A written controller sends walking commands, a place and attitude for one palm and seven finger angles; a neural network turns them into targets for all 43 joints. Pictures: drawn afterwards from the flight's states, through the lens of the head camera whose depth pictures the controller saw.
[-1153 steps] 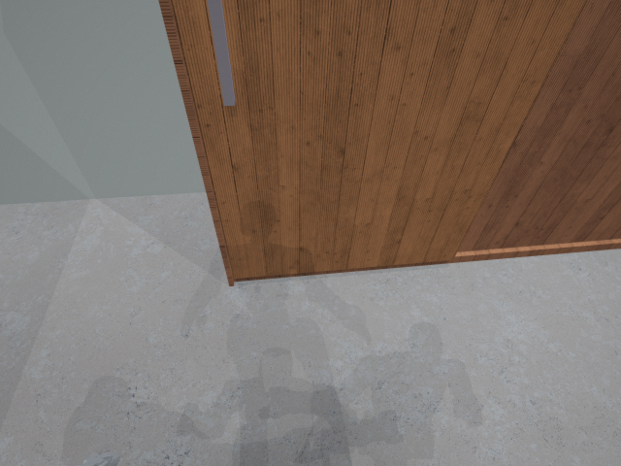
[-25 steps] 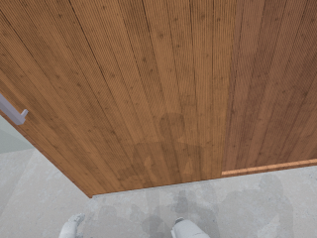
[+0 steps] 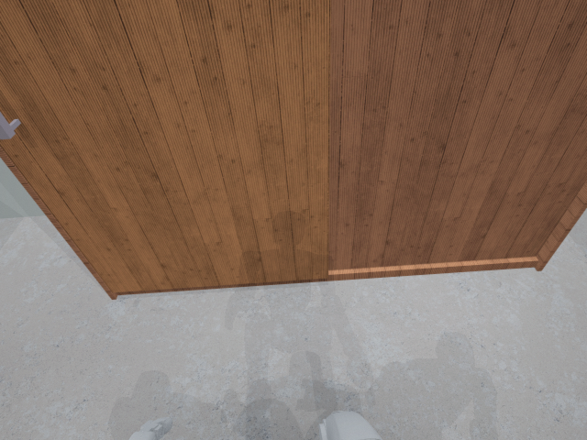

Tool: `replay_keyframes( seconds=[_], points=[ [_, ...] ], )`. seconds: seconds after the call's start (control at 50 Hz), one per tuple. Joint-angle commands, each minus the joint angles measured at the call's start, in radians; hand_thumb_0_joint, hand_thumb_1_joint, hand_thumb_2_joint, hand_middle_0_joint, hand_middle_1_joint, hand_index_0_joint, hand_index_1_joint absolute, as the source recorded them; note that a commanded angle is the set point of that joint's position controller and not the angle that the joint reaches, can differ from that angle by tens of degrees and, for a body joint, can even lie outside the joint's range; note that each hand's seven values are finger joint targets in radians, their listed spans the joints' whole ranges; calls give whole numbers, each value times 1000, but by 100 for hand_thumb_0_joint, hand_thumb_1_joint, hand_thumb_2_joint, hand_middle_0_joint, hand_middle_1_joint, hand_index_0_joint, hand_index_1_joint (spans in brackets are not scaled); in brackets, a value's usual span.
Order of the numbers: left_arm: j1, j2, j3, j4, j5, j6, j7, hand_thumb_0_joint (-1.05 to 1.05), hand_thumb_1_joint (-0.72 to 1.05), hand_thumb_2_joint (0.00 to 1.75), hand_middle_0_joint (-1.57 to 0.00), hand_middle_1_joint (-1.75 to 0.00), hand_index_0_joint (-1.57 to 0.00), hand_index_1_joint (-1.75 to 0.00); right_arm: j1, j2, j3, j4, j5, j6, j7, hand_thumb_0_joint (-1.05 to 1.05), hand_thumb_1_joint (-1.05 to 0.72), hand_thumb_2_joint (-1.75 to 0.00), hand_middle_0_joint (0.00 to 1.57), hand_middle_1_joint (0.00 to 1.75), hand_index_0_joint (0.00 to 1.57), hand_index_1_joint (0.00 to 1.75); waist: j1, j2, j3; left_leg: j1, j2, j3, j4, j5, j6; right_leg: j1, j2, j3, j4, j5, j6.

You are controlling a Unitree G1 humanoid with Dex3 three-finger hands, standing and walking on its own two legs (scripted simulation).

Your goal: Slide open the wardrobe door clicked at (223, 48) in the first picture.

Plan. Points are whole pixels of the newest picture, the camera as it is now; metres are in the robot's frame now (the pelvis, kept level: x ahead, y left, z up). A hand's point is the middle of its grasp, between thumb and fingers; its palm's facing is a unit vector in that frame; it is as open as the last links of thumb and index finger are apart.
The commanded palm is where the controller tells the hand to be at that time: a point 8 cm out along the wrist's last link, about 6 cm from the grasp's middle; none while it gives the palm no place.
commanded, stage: relax the arm and regain balance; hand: left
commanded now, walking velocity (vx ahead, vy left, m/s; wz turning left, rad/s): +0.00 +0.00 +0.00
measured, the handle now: out of the picture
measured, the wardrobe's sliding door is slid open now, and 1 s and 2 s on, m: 0.00 0.00 0.00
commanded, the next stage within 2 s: step back with the hand held close in 1.64 s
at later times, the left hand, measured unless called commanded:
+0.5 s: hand out of the picture -0.08 +0.13 -0.12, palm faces +0.07 -0.94 -0.34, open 16.2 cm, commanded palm none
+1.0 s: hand out of the picture -0.27 +0.10 -0.14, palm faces -0.03 -0.92 -0.38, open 16.3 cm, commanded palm none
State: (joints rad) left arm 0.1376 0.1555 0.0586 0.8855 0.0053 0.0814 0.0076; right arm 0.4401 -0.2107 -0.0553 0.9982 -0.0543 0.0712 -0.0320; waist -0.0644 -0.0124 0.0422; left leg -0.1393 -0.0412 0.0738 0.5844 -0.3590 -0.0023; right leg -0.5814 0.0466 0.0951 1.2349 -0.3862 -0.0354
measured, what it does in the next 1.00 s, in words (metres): walks backwards: right foot, then left foot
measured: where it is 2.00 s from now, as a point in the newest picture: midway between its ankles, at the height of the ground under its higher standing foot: outside the picture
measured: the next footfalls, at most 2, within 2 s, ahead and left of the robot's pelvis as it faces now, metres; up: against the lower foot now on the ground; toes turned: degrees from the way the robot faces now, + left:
right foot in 0.06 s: +0.07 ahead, -0.13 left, +0.01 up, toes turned +7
left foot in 0.36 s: -0.12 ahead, +0.04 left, +0.00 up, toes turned -1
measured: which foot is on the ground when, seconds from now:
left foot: down 0.00-0.06, up 0.08-0.34, down 0.36-0.50, up 0.52-0.68, down 0.70-1.00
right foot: up 0.00-0.04, down 0.06-0.36, up 0.38-0.50, down 0.52-0.68, up 0.70-0.84, down 0.86-1.00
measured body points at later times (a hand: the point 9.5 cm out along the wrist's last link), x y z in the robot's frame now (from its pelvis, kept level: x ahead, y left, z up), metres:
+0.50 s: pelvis -0.18 -0.11 +0.01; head -0.19 -0.14 +0.46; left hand -0.09 +0.17 -0.10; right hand -0.18 -0.39 -0.15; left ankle -0.16 +0.04 -0.72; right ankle -0.11 -0.20 -0.70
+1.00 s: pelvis -0.32 -0.15 +0.01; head -0.30 -0.18 +0.46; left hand -0.27 +0.14 -0.11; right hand -0.30 -0.43 -0.14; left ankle -0.30 -0.01 -0.72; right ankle -0.24 -0.25 -0.72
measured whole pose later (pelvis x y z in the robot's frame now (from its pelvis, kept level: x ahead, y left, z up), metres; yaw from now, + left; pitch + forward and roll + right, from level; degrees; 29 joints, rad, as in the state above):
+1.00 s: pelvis -0.32 -0.15 +0.01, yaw -1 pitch -3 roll +1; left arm 0.20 0.30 0.04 1.08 0.02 0.01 0.02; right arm 0.22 -0.30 -0.06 1.06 -0.02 0.01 0.00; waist -0.03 0.04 0.10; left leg -0.21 -0.03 -0.06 0.54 -0.33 0.02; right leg -0.33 0.07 0.12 0.53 -0.16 -0.04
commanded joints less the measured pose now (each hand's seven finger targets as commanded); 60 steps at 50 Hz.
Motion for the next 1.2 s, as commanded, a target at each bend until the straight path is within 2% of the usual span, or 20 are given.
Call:
replay_keyframes(
  seconds=[0.0, 0.04, 0.08, 0.3, 0.34, 0.36, 0.38, 0.44, 0.48, 0.54, 0.64, 0.66, 0.68, 0.72, 0.78, 0.82, 0.86, 0.92, 1.02, 1.18],
  points=[
    [242, 109, 17, 30, 4, -82, -3, 0, -50, 30, -15, -30, -15, -30, -158, -191, -27, -98, 6, -55, -5, 0, -90, -90, 20, 30, 20, 30, 140, -154, 16, -225, 117, -94, -21, -97, 30, 412, -35, 2, -763, -14, -15],
    [149, 186, 21, -14, 8, -94, 29, 0, -50, 30, -15, -30, -15, -30, -53, -90, -25, -87, 33, -28, 15, 0, -90, -90, 20, 30, 20, 30, 33, -275, 61, -246, 21, -120, 249, -154, 1, 207, -300, 556, -1126, -433, -117],
    [49, 196, 54, -57, 21, -101, 32, 0, -50, 30, -15, -30, -15, -30, -60, -98, -44, -75, 17, -21, 20, 0, -90, -90, 20, 30, 20, 30, 10, -219, 13, -224, -8, -146, 387, -95, 7, 158, -234, 568, -1102, -309, -141],
    [-26, 263, 76, 9, 9, -74, 41, 0, -50, 30, -15, -30, -15, -30, 32, -138, -48, 24, 27, -28, 25, 0, -90, -90, 20, 30, 20, 30, -31, -69, -1, 163, 8, -42, -316, -23, 97, 187, -91, 221, -1043, -146, -23],
    [48, 213, 68, 23, -11, -62, 26, 0, -50, 30, -15, -30, -15, -30, -89, -217, -59, -4, 7, -36, 7, 0, -90, -90, 20, 30, 20, 30, 18, 302, 7, 25, 243, -263, -491, -103, 179, 190, 101, 13, -415, -55, 39],
    [81, 258, 88, 23, -22, -36, 23, 0, -50, 30, -15, -30, -15, -30, -319, -261, -68, -83, 9, -37, -9, 0, -90, -90, 20, 30, 20, 30, 112, 335, 46, -367, 429, -418, -493, -187, 242, 342, 20, 65, 11, -60, 25],
    [112, 270, 86, 40, -6, -23, 16, 0, -50, 30, -15, -30, -15, -30, -466, -236, -49, -118, 17, -57, 3, 0, -90, -90, 20, 30, 20, 30, 195, 228, 115, -564, 403, -448, -530, -258, 220, 357, -34, 145, 120, 11, -17],
    [232, 234, 49, 81, 17, -66, -2, 0, -50, 30, -15, -30, -15, -30, -458, -271, -46, -107, 10, -63, 2, 0, -90, -90, 20, 30, 20, 30, 213, -21, 133, -426, 214, -218, -218, -121, 56, 450, -85, 66, -586, -97, -29],
    [156, 305, 30, 56, 22, -102, 20, 0, -50, 30, -15, -30, -15, -30, -220, -184, -43, -58, 43, -39, 13, 0, -90, -90, 20, 30, 20, 30, 72, -336, 63, -259, -29, -138, 197, -149, -2, 254, -270, 553, -1147, -417, -73],
    [-161, 353, 57, -49, 29, -80, 34, 0, -50, 30, -15, -30, -15, -30, -24, -224, -71, 5, 37, -14, 32, 0, -90, -90, 20, 30, 20, 30, -80, -238, -57, 68, -12, -153, 505, -140, 30, -122, -261, 505, -1199, -433, -145],
    [-80, 304, 50, 23, 12, -59, 31, 0, -50, 30, -15, -30, -15, -30, 79, -164, -39, 52, 29, -30, 30, 0, -90, -90, 20, 30, 20, 30, -70, -18, 13, 219, 25, -100, -262, -119, 88, 1, -96, 218, -889, -200, -45],
    [-19, 251, 42, 31, -5, -54, 25, 0, -50, 30, -15, -30, -15, -30, 18, -211, -44, 36, 10, -42, 15, 0, -90, -90, 20, 30, 20, 30, -33, 274, 57, 139, 154, -274, -493, -171, 117, -17, 67, 65, -501, -125, -9],
    [20, 256, 52, 36, -11, -43, 16, 0, -50, 30, -15, -30, -15, -30, -164, -247, -45, -21, 10, -41, -8, 0, -90, -90, 20, 30, 20, 30, 46, 327, 122, -178, 321, -383, -487, -167, 150, 105, 51, -25, -182, -68, 27],
    [135, 310, 67, 75, 1, -27, -5, 0, -50, 30, -15, -30, -15, -30, -433, -291, -46, -104, 19, -72, 1, 0, -90, -90, 20, 30, 20, 30, 196, 253, 56, -498, 331, -454, -499, -320, 185, 324, -23, 61, 15, 21, -8],
    [192, 258, 35, 111, 11, -76, -8, 0, -50, 30, -15, -30, -15, -30, -356, -291, -39, -68, 12, -74, -2, 0, -90, -90, 20, 30, 20, 30, 172, 25, 51, -297, 204, -257, -248, -105, 76, 436, -70, 4, -646, -41, -26],
    [109, 317, 16, 104, 12, -116, 15, 0, -50, 30, -15, -30, -15, -30, -177, -183, -28, -18, 49, -59, 9, 0, -90, -90, 20, 30, 20, 30, 46, -227, 30, -222, 17, -146, 32, -76, 8, 361, -251, 418, -1059, -164, -91],
    [-40, 380, 23, 62, 12, -106, 10, 0, -50, 30, -15, -30, -15, -30, -93, -213, -42, 27, 37, -57, 32, 0, -90, -90, 20, 30, 20, 30, -26, -77, -5, 24, 18, -110, 105, -63, 15, 59, -278, 459, -1109, -424, -163],
    [-37, 342, 26, 95, 12, -115, 20, 0, -50, 30, -15, -30, -15, -30, -93, -215, -36, 57, 44, -64, 25, 0, -90, -90, 20, 30, 20, 30, -8, -181, -12, 2, 34, -153, 0, -15, 39, 168, -202, 365, -1045, -223, -141],
    [-24, 317, 16, 138, 8, -95, 8, 0, -50, 30, -15, -30, -15, -30, -164, -228, -24, 72, 24, -77, 19, 0, -90, -90, 20, 30, 20, 30, 37, 136, 58, -78, 122, -293, -321, -173, 74, 231, -57, 153, -876, -125, -52],
    [-42, 336, 33, 141, 8, -90, 2, 0, -50, 30, -15, -30, -15, -30, -116, -234, -41, 83, 26, -58, 12, 0, -90, -90, 20, 30, 20, 30, 11, -57, 6, -37, 23, -170, -112, -90, 34, 197, -128, 221, -986, -231, -77]
  ],
)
